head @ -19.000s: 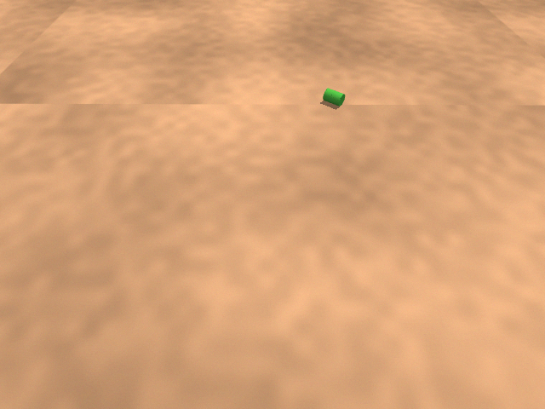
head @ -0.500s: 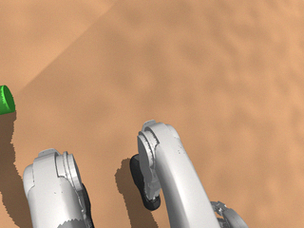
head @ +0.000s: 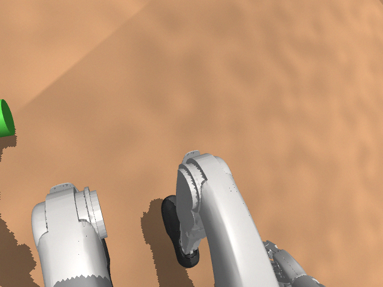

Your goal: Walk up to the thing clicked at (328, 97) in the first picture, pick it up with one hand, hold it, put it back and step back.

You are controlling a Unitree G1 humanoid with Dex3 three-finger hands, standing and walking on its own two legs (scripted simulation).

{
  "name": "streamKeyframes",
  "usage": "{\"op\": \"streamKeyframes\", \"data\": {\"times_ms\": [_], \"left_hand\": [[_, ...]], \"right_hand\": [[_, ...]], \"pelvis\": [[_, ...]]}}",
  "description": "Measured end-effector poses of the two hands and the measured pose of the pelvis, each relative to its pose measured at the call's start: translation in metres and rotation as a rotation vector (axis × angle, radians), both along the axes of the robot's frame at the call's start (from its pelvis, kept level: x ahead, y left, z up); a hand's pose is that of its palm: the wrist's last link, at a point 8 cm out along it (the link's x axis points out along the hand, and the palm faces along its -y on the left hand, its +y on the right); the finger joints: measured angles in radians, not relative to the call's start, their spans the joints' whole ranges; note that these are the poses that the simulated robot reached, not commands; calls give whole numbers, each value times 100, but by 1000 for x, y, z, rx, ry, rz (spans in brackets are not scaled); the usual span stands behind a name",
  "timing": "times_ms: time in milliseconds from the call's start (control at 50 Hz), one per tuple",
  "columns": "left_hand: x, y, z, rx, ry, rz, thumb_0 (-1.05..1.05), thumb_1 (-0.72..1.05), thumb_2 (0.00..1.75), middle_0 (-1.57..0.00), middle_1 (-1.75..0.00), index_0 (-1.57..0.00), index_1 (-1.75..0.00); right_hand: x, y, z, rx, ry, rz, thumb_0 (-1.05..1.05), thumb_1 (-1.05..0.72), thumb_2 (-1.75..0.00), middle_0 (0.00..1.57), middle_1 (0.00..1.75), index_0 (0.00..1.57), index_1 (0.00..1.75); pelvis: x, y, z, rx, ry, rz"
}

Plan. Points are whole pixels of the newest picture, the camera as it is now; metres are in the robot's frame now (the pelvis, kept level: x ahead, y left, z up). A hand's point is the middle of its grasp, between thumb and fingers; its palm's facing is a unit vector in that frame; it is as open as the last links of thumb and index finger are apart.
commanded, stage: rest palm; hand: left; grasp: from above
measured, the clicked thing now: out of the picture +0.48 +0.34 -0.28
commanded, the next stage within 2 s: close in 0.92 s
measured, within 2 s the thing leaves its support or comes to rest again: neither
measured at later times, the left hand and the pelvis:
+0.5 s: hand out of the picture +0.46 +0.32 -0.24, palm faces -0.47 -0.11 -0.88, open 14.2 cm; pelvis +0.00 +0.00 -0.02, yaw -2 degrees
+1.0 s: hand out of the picture +0.45 +0.33 -0.26, palm faces -0.47 -0.12 -0.87, open 13.8 cm; pelvis +0.00 +0.00 -0.02, yaw -3 degrees
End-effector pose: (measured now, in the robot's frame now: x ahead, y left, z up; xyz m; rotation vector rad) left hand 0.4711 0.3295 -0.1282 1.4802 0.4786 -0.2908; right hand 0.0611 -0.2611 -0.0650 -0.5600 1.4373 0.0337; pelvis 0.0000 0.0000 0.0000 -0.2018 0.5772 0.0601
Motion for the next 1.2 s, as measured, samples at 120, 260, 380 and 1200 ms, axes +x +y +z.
{"op": "streamKeyframes", "data": {"times_ms": [120,260,380,1200], "left_hand": [[-3,-4,-15,-2,15,16,0,-50,103,-13,-99,-12,-100],[-7,-2,-34,-3,21,41,0,-52,103,-13,-96,-10,-99],[-4,0,-47,-1,12,45,0,-53,104,-11,-97,-9,-99],[-8,-2,-76,-12,-4,48,0,-38,103,-18,-102,-18,-103]], "right_hand": [[-10,-1,0,1,17,7,0,-91,-90,20,30,20,30],[-25,-3,0,-11,56,14,0,-90,-90,21,30,20,30],[-32,-3,1,-22,80,25,0,-90,-90,21,30,20,30],[-20,10,8,15,54,124,0,-90,-90,21,30,20,30]], "pelvis": [[-2,-1,-3,3,-11,-6],[-3,-3,-10,2,-28,-16],[-2,-2,-14,-5,-39,-24],[-1,3,-20,-45,-80,-39]]}}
